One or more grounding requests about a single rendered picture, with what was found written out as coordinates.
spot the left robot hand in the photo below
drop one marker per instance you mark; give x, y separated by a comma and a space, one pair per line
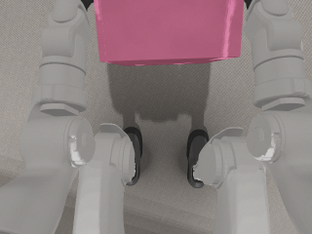
87, 3

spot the left robot thigh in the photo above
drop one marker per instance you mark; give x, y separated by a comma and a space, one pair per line
100, 193

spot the robot left foot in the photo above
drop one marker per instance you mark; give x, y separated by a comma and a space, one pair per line
136, 139

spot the right robot forearm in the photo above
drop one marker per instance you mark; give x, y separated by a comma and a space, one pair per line
278, 57

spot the robot right upper arm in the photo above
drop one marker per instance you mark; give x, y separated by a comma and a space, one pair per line
282, 141

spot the robot left upper arm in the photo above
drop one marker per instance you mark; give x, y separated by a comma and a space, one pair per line
53, 150

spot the carton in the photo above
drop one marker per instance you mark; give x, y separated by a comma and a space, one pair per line
165, 32

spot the left robot forearm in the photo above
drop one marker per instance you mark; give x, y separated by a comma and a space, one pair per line
62, 63

